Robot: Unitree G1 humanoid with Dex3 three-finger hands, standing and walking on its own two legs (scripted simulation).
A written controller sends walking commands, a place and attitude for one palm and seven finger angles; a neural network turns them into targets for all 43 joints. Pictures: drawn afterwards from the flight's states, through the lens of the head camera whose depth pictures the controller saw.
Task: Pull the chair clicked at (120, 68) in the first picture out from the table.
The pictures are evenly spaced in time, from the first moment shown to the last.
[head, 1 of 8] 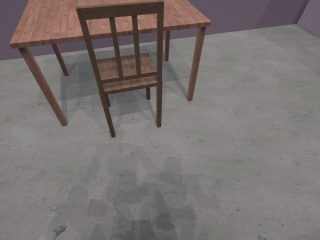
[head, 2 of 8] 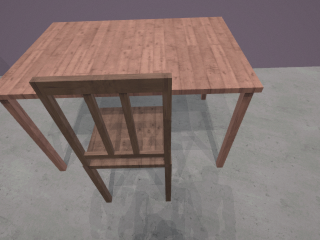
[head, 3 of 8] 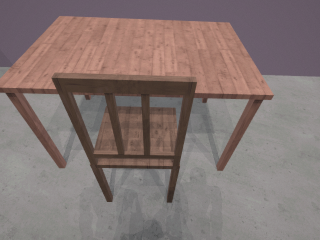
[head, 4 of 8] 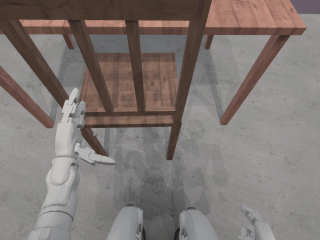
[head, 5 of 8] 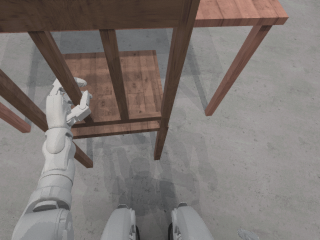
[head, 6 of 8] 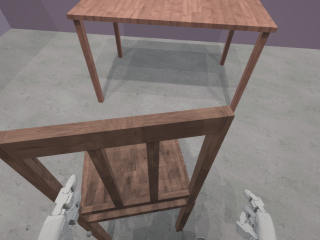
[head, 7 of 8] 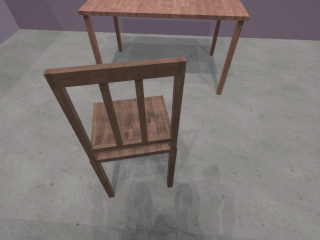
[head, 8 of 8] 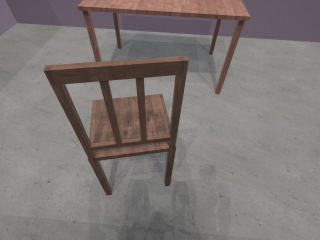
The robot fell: no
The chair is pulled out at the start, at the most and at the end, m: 0.00 0.78 0.77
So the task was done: yes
